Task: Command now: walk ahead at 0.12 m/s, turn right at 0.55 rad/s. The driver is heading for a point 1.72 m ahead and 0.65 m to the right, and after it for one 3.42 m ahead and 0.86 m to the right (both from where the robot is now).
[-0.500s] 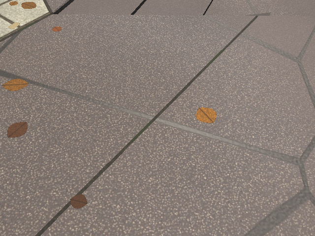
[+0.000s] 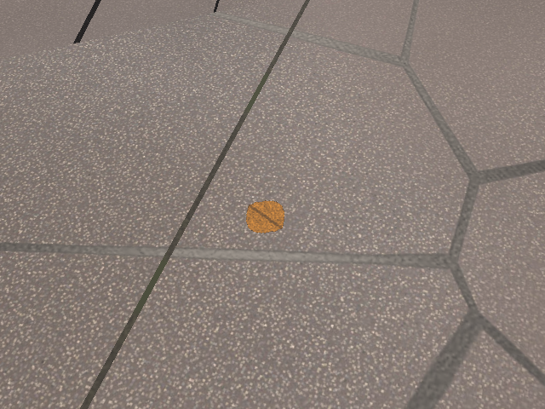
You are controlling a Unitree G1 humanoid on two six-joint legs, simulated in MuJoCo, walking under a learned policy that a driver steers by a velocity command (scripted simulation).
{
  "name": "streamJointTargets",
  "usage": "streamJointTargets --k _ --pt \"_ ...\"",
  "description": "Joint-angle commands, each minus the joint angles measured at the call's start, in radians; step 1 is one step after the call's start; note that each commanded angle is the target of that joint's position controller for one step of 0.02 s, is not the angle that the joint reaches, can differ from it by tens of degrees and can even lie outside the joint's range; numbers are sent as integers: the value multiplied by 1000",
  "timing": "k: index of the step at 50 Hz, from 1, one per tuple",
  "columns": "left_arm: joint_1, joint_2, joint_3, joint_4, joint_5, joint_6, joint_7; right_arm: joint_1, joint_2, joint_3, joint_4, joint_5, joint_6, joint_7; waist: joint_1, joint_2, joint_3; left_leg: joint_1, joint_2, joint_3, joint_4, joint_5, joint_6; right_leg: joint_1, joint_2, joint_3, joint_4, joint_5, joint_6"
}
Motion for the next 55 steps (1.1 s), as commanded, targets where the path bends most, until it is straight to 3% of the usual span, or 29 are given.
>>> streamJointTargets --k 1,3,5,9,11,14,17,18,19,20,21,23,24,26,28,31,34,37,38,39,40,41,42,43,44,45,48,51,55 --pt "25 124 35 -84 4 7 19 48 -128 -35 -75 -7 20 -14 -23 -34 -212 -152 53 -73 -46 77 -1 280 -277 387 -217 289 -202" --pt "13 141 43 -92 13 10 25 70 -94 -28 -69 -11 30 -20 -38 -67 -204 -102 35 -50 -158 94 -13 201 -244 339 -223 338 -191" --pt "28 163 51 -92 9 16 39 54 -80 -23 -70 -15 33 -27 -29 -73 -230 -97 21 -52 -245 130 -31 201 -233 336 -211 333 -185" --pt "9 166 53 -112 -2 45 62 -7 -81 -23 -82 -7 44 -26 -7 -110 -224 -83 5 -73 -373 230 -42 173 -196 382 -229 -38 -135" --pt "9 165 53 -118 0 55 65 -33 -81 -24 -92 -5 38 -21 6 -139 -200 -65 -4 -77 -444 234 -38 163 -187 416 -234 -144 -122" --pt "26 160 53 -123 1 64 62 -43 -88 -28 -99 2 19 -10 23 -168 -195 -18 -21 -77 -561 202 -21 207 -193 477 -203 -124 -115" --pt "12 148 49 -132 -14 75 62 26 -97 -41 -81 7 3 4 -23 -172 -190 142 -24 -51 -842 313 21 202 -155 501 -131 -66 -71" --pt "38 116 40 -134 -15 77 64 56 -149 -57 -78 -6 3 3 -20 -104 -204 259 98 -133 -908 357 64 120 -103 450 -41 -176 -23" --pt "58 74 31 -159 -17 72 60 26 -248 -78 -87 -35 15 -3 34 196 -167 323 314 -370 -956 508 196 -83 56 236 167 -421 44" --pt "46 149 53 -166 -4 55 55 23 -213 -75 -97 -60 16 0 9 287 -163 270 430 -514 -987 623 319 -151 54 162 421 -527 94" --pt "73 200 72 -139 -5 53 50 -26 -162 -60 -122 -49 15 -6 23 193 -158 256 404 -431 -962 644 311 -145 11 172 561 -463 117" --pt "110 168 72 -93 -10 76 56 -84 -105 -45 -137 -15 22 -14 35 119 -132 263 281 -245 -924 617 224 -158 -7 137 674 -355 154" --pt "112 139 63 -92 -11 85 55 -81 -98 -40 -138 -8 26 -17 26 120 -117 262 265 -198 -924 649 223 -170 -13 124 715 -327 169" --pt "66 104 49 -115 -21 90 50 -55 -107 -41 -133 -15 38 -22 1 141 -103 280 232 -118 -939 645 228 -171 -33 65 649 -280 186" --pt "5 85 39 -145 -23 87 47 -13 -127 -49 -124 -19 48 -28 -38 173 -116 352 251 -101 -937 651 245 -176 -61 43 537 -276 198" --pt "-17 67 27 -166 -16 85 33 -13 -169 -66 -121 -12 56 -23 -52 198 -145 349 285 -62 -929 663 255 -57 -97 5 369 -307 187" --pt "0 89 35 -168 -17 90 23 -22 -190 -75 -116 2 55 -10 -48 214 -154 324 310 -39 -916 666 252 51 -91 -42 232 -298 157" --pt "72 87 45 -146 -18 94 13 -47 -190 -77 -106 29 51 -5 3 194 -154 290 306 4 -832 630 199 195 -66 -80 -29 -142 92" --pt "111 102 55 -130 -15 93 18 -12 -161 -71 -88 31 48 -3 14 150 -162 227 277 49 -757 560 144 307 -48 -63 -128 -50 59" --pt "148 178 78 -132 -16 89 30 22 -111 -59 -85 5 46 2 6 -45 -176 39 197 147 -545 335 49 483 -181 143 -175 220 2" --pt "140 298 96 -161 4 80 38 -31 -63 -36 -153 -40 41 2 -3 -347 -158 -270 46 163 -288 -136 -38 549 -444 509 -164 518 -193" --pt "178 245 83 -157 35 55 30 -121 -116 -52 -164 -23 35 -7 87 -237 -228 -277 31 -3 -117 -169 -36 491 -473 535 -193 449 -285" --pt "135 217 68 -146 35 38 30 -126 -137 -60 -160 -1 39 -9 54 -182 -186 -285 48 -31 -71 -90 -21 456 -414 441 -198 364 -239" --pt "74 192 63 -145 14 33 37 -104 -136 -65 -140 -1 43 -15 22 -138 -156 -284 58 -39 -92 0 -15 424 -351 374 -195 285 -178" --pt "31 166 52 -150 -5 36 43 -94 -143 -69 -130 -10 48 -22 7 -129 -143 -279 62 -45 -120 63 -19 403 -319 345 -193 265 -142" --pt "7 158 45 -153 -9 41 50 -76 -140 -70 -124 -15 49 -22 -9 -137 -147 -232 48 -37 -113 111 -27 361 -294 320 -192 299 -134" --pt "7 148 38 -150 3 48 61 -44 -108 -61 -110 -4 46 -12 -18 -134 -178 -179 19 -24 -188 185 -40 358 -264 298 -190 277 -135" --pt "22 147 36 -137 4 50 66 -70 -81 -45 -113 -3 46 -5 7 -144 -177 -120 24 -22 -357 201 -44 361 -259 307 -180 199 -131" --pt "23 153 32 -123 12 56 54 -81 -88 -40 -124 5 43 8 31 -162 -148 0 20 -10 -499 151 -28 293 -269 358 -172 114 -145"
Velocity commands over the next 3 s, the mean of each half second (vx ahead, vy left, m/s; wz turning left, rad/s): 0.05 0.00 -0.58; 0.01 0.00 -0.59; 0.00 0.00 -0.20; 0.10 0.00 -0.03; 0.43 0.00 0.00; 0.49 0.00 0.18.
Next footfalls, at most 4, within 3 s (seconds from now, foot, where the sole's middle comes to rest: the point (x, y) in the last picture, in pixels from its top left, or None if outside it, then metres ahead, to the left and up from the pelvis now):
0.36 left None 0.16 0.16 -0.76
0.78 right None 0.03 -0.08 -0.76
1.20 left None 0.16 0.10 -0.76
2.48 left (363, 375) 0.48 -0.17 -0.76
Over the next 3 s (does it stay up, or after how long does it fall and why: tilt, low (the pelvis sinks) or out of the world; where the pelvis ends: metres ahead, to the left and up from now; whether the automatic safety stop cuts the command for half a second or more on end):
stays up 0.50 -0.32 0.01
